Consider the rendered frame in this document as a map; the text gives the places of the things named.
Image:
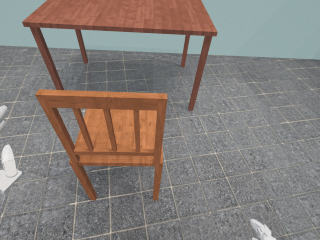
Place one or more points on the table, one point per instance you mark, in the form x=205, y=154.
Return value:
x=176, y=17

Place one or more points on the chair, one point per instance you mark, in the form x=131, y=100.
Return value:
x=118, y=129

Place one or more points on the robot right hand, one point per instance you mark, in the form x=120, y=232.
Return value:
x=262, y=231

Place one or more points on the robot left hand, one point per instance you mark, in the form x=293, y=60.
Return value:
x=10, y=174

